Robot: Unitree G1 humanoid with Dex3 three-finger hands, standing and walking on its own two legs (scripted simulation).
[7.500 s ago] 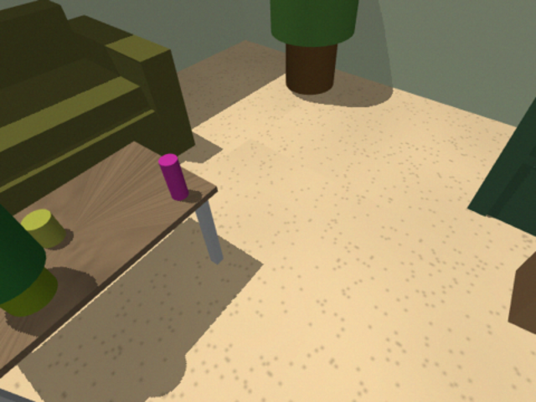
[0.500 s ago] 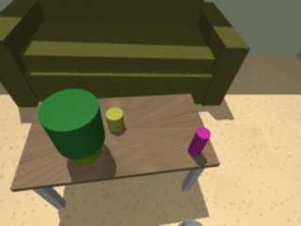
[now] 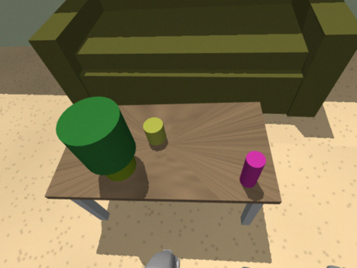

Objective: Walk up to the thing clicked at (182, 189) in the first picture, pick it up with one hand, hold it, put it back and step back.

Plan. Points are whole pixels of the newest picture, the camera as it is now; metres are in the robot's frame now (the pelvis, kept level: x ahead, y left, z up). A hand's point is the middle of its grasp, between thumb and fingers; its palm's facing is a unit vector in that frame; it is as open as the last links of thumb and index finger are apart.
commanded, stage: walk up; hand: right
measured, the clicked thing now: (251, 170) +0.44 -0.17 -0.21
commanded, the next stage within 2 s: stand in 1.50 s
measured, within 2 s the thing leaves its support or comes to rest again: neither
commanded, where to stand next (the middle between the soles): +0.07 +0.05 m, yaw -2 degrees
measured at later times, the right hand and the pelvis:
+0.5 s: hand out of the picture +0.12 -0.21 -0.14, palm faces -0.04 +0.94 -0.35, open 7.4 cm; pelvis +0.00 +0.04 +0.00, yaw +1 degrees
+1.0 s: hand out of the picture +0.11 -0.22 -0.12, palm faces +0.03 +0.95 -0.33, open 7.4 cm; pelvis +0.01 +0.04 +0.03, yaw -1 degrees
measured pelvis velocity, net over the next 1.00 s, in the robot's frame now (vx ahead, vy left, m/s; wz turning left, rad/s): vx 0.01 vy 0.04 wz -0.02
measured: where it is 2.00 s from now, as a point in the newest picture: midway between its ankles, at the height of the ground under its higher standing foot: outside the picture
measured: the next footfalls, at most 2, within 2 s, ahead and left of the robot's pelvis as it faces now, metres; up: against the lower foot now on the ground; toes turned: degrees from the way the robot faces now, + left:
left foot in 0.10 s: +0.07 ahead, +0.16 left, +0.00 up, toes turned +1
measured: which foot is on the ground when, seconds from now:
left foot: up 0.00-0.08, down 0.10-1.00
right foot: down 0.00-1.00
